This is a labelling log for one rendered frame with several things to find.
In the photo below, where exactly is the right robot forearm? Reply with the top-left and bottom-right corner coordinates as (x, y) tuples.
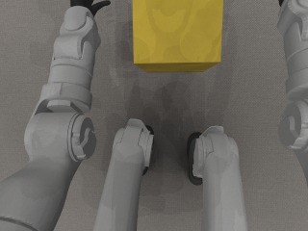
(276, 0), (308, 102)

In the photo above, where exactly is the carton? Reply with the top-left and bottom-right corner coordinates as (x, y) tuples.
(132, 0), (223, 73)

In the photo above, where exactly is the robot right upper arm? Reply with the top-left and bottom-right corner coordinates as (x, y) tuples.
(277, 97), (308, 188)

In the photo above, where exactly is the right robot thigh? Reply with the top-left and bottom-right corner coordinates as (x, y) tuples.
(193, 133), (248, 231)

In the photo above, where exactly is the robot left upper arm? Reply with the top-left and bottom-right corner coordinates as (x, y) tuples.
(0, 112), (97, 231)

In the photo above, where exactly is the left robot shin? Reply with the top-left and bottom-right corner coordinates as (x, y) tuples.
(112, 118), (148, 151)

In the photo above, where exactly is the left robot forearm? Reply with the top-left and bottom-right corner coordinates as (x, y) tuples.
(24, 6), (101, 152)

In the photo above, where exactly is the robot left hand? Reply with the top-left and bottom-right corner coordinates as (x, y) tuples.
(70, 0), (111, 17)

